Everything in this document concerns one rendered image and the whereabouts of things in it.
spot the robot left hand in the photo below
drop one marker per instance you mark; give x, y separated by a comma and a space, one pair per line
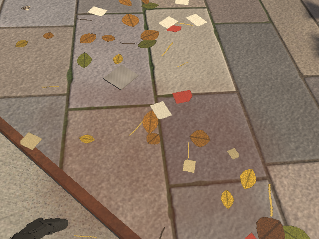
40, 227

